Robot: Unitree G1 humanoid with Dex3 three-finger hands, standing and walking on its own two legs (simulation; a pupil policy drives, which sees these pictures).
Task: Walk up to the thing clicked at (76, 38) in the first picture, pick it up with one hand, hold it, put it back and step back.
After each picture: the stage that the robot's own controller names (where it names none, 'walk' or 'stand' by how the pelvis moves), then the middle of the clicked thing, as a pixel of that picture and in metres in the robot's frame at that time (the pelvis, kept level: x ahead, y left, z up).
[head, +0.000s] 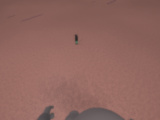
stand; (76, 39) +1.67 +0.44 -0.65
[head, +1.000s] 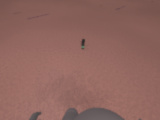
walk; (83, 44) +1.54 +0.20 -0.63
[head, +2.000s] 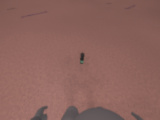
walk; (82, 58) +1.00 +0.14 -0.64
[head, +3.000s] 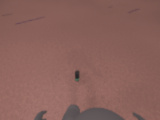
walk; (77, 76) +0.63 +0.18 -0.64
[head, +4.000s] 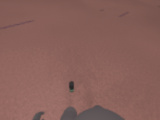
walk; (71, 87) +0.47 +0.19 -0.64
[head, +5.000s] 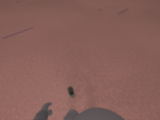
stand; (71, 92) +0.40 +0.25 -0.64
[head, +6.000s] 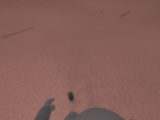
stand; (71, 97) +0.34 +0.22 -0.65
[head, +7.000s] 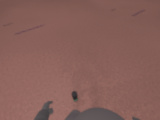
stand; (74, 96) +0.34 +0.20 -0.65
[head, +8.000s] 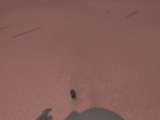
stand; (73, 95) +0.38 +0.22 -0.66
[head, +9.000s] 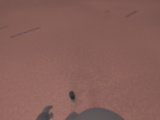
stand; (72, 96) +0.35 +0.23 -0.66
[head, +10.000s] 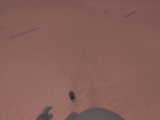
stand; (72, 96) +0.35 +0.23 -0.66
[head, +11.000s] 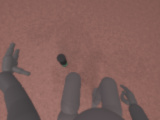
go down; (63, 61) +0.41 +0.26 -0.32
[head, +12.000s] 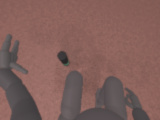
go down; (64, 59) +0.41 +0.26 -0.26
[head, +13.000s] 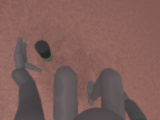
close in; (45, 53) +0.41 +0.29 -0.17
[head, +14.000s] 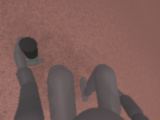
close; (31, 52) +0.40 +0.30 -0.16
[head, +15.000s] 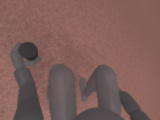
lift; (30, 54) +0.38 +0.31 -0.16
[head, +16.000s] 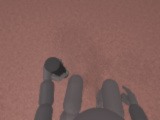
lift; (59, 70) +0.31 +0.23 -0.02
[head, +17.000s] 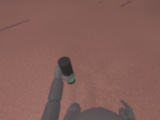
hold; (68, 72) +0.32 +0.17 +0.03
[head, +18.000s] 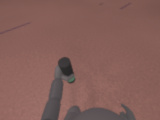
hold; (68, 72) +0.33 +0.18 +0.03
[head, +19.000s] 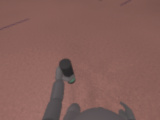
crouch; (68, 73) +0.33 +0.17 +0.00
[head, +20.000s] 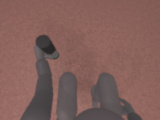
crouch; (50, 49) +0.45 +0.26 -0.06
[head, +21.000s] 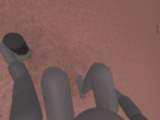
lower; (21, 49) +0.43 +0.32 -0.16
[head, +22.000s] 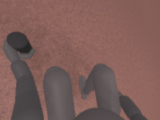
lower; (24, 47) +0.42 +0.32 -0.16
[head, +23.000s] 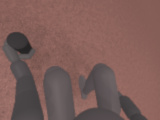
lower; (24, 47) +0.42 +0.32 -0.16
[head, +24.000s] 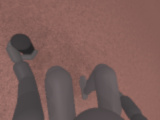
lower; (27, 48) +0.41 +0.32 -0.16
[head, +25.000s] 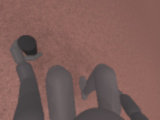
open; (30, 49) +0.41 +0.30 -0.16
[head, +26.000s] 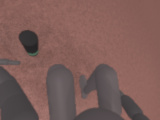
rise; (31, 46) +0.42 +0.31 -0.16
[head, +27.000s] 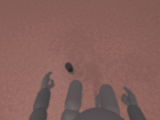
walk; (70, 69) +0.43 +0.24 -0.42
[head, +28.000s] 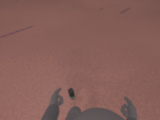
stand; (71, 94) +0.38 +0.22 -0.60
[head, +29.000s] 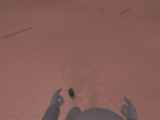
stand; (71, 94) +0.38 +0.23 -0.60
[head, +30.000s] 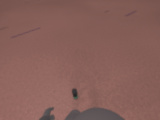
stand; (75, 94) +0.39 +0.21 -0.65
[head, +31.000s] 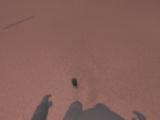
walk; (74, 83) +0.44 +0.22 -0.64
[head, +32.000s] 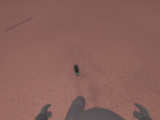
walk; (76, 70) +0.64 +0.26 -0.62
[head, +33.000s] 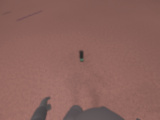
walk; (81, 56) +0.94 +0.22 -0.63
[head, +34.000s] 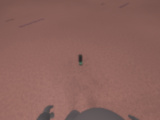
stand; (80, 60) +0.99 +0.24 -0.65
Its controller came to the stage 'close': yes
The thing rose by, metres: 0.67
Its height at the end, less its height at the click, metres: +0.00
